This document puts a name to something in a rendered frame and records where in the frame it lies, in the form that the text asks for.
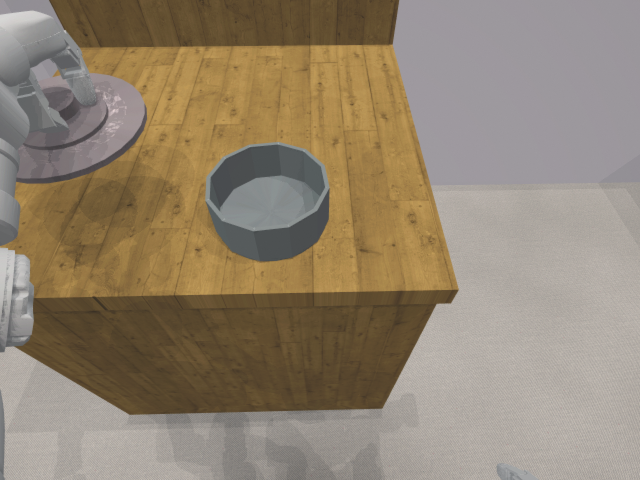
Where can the left robot hand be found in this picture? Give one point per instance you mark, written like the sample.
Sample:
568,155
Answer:
42,38

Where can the table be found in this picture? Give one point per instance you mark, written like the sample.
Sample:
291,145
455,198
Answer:
139,300

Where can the lid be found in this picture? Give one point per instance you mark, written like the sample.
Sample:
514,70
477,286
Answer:
98,134

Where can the knob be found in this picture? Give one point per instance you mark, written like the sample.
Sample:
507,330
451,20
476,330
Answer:
62,100

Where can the robot left upper arm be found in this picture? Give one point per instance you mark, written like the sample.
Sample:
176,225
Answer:
16,314

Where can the pot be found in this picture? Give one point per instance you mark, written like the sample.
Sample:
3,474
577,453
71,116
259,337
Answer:
269,201

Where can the left robot forearm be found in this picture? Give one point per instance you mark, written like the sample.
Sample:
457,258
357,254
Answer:
14,129

